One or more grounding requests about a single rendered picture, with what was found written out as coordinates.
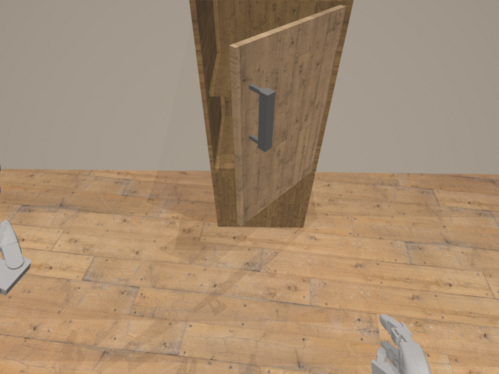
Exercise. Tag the left robot hand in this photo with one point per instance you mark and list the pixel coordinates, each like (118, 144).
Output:
(13, 265)

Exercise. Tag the handle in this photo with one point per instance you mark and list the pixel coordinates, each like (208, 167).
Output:
(266, 117)

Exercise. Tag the right robot hand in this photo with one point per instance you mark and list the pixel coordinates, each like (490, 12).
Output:
(409, 358)

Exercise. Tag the cupboard door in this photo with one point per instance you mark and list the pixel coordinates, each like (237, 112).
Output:
(296, 61)

